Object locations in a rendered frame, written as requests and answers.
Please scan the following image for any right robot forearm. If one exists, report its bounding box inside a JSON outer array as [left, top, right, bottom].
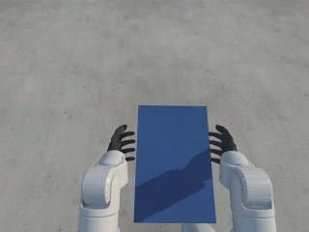
[[219, 151, 277, 232]]

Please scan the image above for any left robot hand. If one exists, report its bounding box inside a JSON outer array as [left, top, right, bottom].
[[107, 125, 136, 161]]

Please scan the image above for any carton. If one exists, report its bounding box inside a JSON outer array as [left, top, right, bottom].
[[133, 105, 216, 224]]

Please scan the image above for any right robot hand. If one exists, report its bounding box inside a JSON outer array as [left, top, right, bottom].
[[209, 125, 238, 164]]

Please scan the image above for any left robot forearm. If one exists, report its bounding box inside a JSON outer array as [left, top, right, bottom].
[[77, 150, 128, 232]]

